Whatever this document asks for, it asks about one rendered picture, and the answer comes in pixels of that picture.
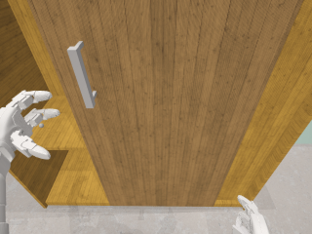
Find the handle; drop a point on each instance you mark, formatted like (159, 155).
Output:
(80, 72)

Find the robot left hand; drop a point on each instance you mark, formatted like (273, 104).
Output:
(11, 121)

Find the wardrobe door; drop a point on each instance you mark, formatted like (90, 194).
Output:
(177, 82)
(288, 88)

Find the robot right hand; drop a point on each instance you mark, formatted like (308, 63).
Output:
(254, 221)

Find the left robot forearm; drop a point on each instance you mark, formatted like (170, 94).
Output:
(7, 155)

